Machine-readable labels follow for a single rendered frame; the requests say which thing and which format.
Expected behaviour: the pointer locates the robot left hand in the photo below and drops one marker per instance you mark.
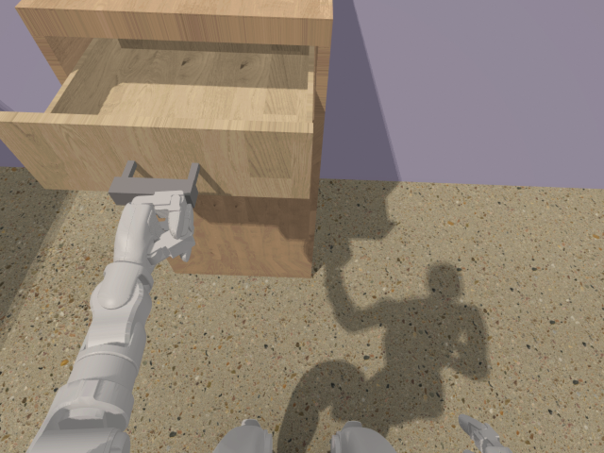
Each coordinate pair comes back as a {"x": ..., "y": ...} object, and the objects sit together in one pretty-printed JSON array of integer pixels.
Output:
[{"x": 139, "y": 227}]

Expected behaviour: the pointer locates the robot shin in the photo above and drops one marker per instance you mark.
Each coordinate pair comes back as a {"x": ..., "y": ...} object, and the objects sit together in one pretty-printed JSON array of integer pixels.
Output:
[
  {"x": 250, "y": 422},
  {"x": 350, "y": 424}
]

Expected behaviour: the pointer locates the robot left shin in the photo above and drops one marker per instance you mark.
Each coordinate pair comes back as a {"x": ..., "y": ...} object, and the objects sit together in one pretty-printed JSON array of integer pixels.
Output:
[{"x": 250, "y": 422}]

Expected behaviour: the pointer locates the robot left forearm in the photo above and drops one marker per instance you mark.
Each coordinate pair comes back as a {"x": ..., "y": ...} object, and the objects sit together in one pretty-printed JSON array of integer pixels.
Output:
[{"x": 98, "y": 393}]

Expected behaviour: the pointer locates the handle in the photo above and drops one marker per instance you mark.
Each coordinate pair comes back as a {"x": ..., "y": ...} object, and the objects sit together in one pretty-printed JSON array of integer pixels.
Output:
[{"x": 124, "y": 188}]

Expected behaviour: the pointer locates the cabinet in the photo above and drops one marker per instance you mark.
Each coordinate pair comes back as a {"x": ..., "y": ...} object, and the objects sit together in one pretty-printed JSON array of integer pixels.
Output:
[{"x": 234, "y": 235}]

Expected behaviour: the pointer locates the robot right shin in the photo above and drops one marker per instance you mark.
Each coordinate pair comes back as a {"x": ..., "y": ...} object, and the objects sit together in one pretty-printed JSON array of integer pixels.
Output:
[{"x": 350, "y": 424}]

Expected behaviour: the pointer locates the drawer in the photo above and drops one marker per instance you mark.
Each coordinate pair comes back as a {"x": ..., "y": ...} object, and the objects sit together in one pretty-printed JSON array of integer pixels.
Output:
[{"x": 243, "y": 111}]

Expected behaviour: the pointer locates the robot right hand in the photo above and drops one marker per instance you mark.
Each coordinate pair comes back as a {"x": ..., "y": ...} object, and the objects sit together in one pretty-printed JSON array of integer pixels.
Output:
[{"x": 486, "y": 439}]

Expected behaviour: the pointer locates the left robot upper arm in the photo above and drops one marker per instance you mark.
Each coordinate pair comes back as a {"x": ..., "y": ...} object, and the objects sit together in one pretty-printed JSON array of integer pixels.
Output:
[{"x": 85, "y": 440}]

